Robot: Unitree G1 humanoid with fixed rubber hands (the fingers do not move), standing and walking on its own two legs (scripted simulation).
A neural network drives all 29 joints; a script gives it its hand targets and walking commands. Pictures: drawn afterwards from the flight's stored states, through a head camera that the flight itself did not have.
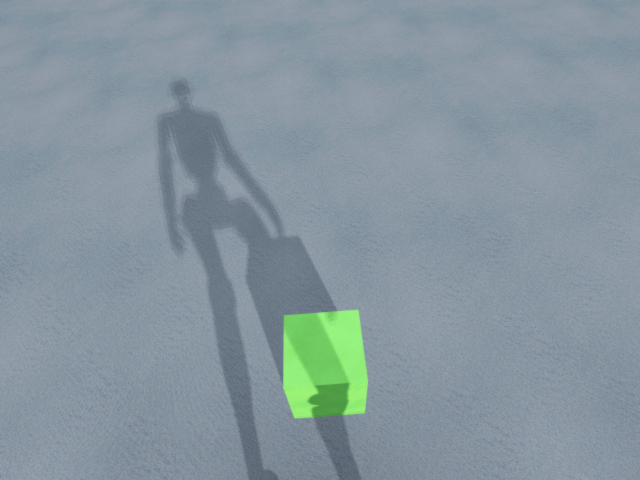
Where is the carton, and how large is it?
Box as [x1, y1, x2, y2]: [283, 310, 367, 418]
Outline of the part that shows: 358,310 284,315 283,388 295,418 364,412 367,378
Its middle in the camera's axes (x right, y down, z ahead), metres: +0.01 +0.37 +1.15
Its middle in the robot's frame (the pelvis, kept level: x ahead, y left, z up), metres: +0.53 +0.04 -0.65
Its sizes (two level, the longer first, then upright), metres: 0.216 0.208 0.267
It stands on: the floor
